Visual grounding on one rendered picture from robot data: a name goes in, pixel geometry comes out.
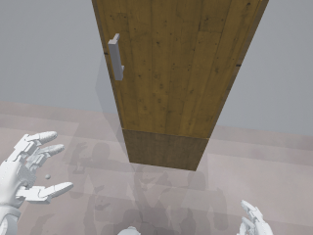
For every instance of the robot right hand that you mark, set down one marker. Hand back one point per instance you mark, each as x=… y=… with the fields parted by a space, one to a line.
x=256 y=225

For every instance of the cupboard door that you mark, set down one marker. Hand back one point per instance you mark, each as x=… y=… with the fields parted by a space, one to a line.
x=178 y=58

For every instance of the left robot forearm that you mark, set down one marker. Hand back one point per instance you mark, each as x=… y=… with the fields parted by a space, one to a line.
x=9 y=217

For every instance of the robot left hand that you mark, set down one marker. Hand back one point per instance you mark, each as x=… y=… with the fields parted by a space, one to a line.
x=13 y=172

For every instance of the handle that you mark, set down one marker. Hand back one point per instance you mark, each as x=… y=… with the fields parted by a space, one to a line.
x=115 y=57

